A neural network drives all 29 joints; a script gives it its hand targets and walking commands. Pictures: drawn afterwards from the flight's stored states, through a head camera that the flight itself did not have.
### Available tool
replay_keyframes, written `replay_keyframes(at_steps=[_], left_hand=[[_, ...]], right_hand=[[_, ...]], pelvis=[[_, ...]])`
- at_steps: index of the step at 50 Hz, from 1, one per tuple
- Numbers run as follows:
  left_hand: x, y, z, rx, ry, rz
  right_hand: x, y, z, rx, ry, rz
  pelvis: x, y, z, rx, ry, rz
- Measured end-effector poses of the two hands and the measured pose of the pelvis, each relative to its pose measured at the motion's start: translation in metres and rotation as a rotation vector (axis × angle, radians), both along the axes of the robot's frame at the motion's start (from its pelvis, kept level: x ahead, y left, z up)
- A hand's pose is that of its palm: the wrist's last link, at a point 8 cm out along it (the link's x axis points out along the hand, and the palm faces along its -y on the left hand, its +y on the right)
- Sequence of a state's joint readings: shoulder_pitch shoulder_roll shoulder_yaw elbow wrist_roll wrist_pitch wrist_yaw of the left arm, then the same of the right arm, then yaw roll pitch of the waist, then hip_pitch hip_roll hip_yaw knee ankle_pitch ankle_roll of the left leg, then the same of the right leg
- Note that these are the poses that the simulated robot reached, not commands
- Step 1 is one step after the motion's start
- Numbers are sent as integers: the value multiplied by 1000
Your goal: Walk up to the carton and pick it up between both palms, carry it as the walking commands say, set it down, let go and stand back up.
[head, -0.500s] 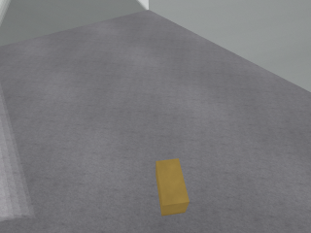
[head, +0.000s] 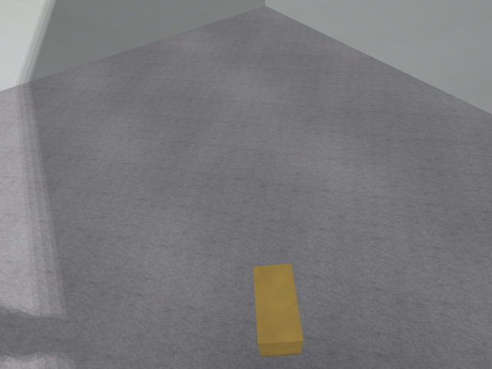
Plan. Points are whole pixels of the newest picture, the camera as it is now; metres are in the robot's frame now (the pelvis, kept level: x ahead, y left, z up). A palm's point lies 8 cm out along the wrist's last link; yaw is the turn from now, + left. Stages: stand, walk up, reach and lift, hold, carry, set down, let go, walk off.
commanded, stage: walk up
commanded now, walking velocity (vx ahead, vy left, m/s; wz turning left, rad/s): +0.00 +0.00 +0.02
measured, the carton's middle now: (276, 309) +0.44 -0.03 -0.68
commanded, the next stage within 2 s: stand in 0.46 s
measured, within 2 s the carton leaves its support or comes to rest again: neither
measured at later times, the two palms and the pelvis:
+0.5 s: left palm out of the picture +0.01 +0.25 -0.15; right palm out of the picture +0.07 -0.21 -0.14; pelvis +0.04 +0.03 +0.00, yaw -1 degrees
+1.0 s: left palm out of the picture +0.01 +0.22 -0.15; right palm out of the picture +0.03 -0.22 -0.14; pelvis +0.03 +0.01 +0.00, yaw -1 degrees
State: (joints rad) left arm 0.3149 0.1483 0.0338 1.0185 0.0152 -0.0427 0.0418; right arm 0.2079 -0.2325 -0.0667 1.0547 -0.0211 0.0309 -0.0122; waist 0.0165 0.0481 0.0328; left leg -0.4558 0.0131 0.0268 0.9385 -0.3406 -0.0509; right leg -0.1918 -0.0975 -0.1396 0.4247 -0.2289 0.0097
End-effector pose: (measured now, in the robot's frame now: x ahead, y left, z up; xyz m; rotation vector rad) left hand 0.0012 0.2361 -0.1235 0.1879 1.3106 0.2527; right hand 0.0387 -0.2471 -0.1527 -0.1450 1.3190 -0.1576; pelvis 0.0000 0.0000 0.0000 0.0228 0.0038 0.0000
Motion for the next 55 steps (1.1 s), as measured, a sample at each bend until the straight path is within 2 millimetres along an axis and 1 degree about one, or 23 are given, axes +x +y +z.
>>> replay_keyframes(at_steps=[3, 7, 10, 13, 16, 19, 27, 31, 34, 38, 44, 55], left_hand=[[-5, -1, -7, -23, 32, 17], [-6, 6, -26, -59, 58, 43], [-2, 6, -33, -93, 68, 54], [3, 5, -34, -115, 78, 44], [6, 5, -32, -122, 90, 25], [8, 8, -30, -117, 102, 10], [8, 17, -25, -89, 138, -17], [8, 16, -23, -84, 146, -20], [9, 13, -23, -85, 145, -21], [11, 8, -23, -89, 138, -22], [11, -2, -23, -98, 127, -21], [0, -18, -21, -103, 129, -12]], right_hand=[[31, 8, 4, 3, -47, 24], [61, 19, 7, -29, -99, 54], [70, 31, 16, -40, -116, 62], [72, 37, 21, -45, -117, 57], [69, 41, 22, -43, -109, 45], [61, 43, 21, -37, -88, 32], [22, 41, 14, -26, 9, -3], [4, 40, 13, -23, 51, -18], [-4, 39, 12, -21, 70, -25], [-10, 37, 12, -17, 79, -32], [-11, 35, 11, -11, 73, -38], [-16, 28, 9, 3, 73, -44]], pelvis=[[7, 2, -1, -16, -3, 4], [16, 11, -10, -44, -11, 24], [23, 16, -8, -32, -19, 16], [29, 20, -5, -29, -20, 6], [34, 23, -3, -28, -20, -2], [37, 25, -1, -27, -20, -8], [40, 26, 0, -24, -23, -14], [41, 24, 0, -23, -25, -14], [40, 23, 1, -23, -25, -15], [39, 19, 1, -23, -24, -16], [37, 14, 1, -23, -24, -17], [31, 3, 1, -24, -25, -14]])
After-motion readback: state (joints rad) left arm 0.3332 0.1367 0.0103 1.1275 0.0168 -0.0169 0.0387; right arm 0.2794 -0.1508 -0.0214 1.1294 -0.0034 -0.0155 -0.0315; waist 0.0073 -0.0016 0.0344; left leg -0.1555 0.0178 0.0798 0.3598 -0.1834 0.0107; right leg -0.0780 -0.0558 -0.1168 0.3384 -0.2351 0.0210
